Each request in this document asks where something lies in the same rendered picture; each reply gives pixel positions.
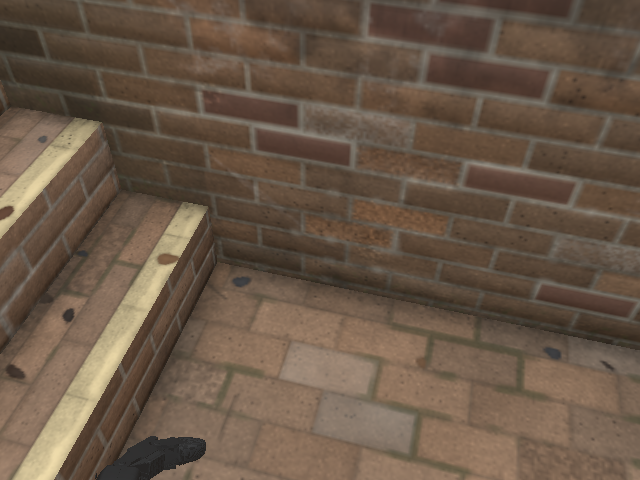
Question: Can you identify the left robot hand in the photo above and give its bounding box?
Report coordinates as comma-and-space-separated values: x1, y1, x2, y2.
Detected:
95, 436, 206, 480

